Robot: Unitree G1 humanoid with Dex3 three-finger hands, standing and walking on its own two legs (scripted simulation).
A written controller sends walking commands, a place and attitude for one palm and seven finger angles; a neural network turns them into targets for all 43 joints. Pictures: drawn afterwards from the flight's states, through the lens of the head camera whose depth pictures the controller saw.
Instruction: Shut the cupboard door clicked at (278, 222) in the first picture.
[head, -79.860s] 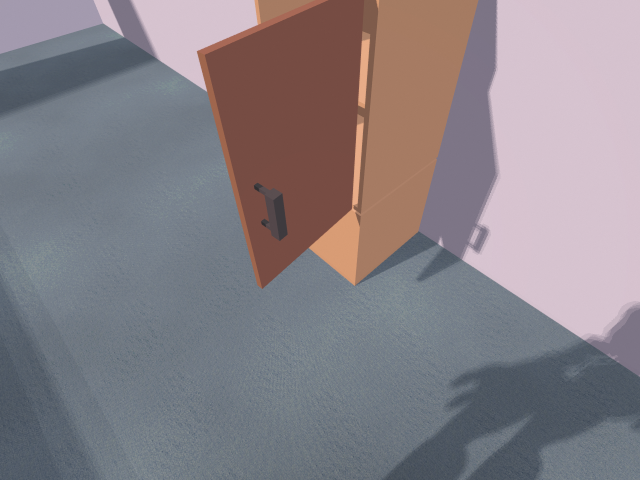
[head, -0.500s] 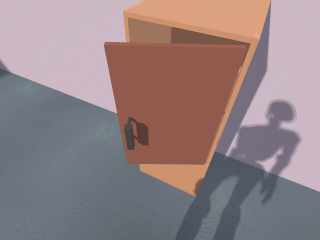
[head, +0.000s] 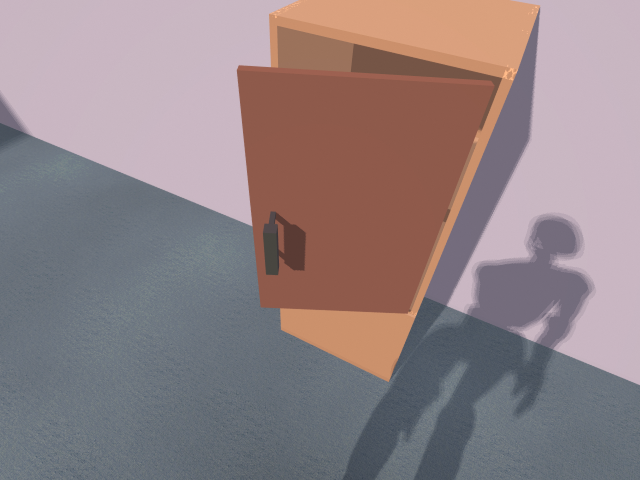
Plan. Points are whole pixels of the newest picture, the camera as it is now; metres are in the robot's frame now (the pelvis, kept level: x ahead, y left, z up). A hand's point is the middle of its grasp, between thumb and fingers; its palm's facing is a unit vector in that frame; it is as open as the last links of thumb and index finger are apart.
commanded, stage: come to a stop and stand still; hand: left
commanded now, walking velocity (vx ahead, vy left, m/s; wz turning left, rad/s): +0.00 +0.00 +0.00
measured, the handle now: (272, 242) +0.56 +0.14 -0.08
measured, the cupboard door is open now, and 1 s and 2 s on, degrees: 26 26 26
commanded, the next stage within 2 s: look again from close up in 0.50 s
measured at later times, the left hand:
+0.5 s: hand out of the picture +0.03 +0.24 -0.17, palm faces -0.01 -0.98 -0.20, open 7.4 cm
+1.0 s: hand out of the picture +0.01 +0.14 -0.18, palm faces +0.02 -0.97 -0.24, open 7.3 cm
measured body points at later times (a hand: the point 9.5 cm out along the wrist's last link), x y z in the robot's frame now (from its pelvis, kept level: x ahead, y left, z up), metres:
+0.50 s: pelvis -0.04 +0.03 +0.01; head -0.03 +0.07 +0.46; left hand +0.03 +0.29 -0.15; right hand -0.11 -0.16 -0.13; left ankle -0.03 +0.11 -0.74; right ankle -0.08 -0.12 -0.66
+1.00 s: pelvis +0.00 -0.04 -0.01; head +0.01 -0.06 +0.44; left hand +0.01 +0.19 -0.16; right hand +0.04 -0.27 -0.18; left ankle -0.03 +0.11 -0.74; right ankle -0.05 -0.15 -0.74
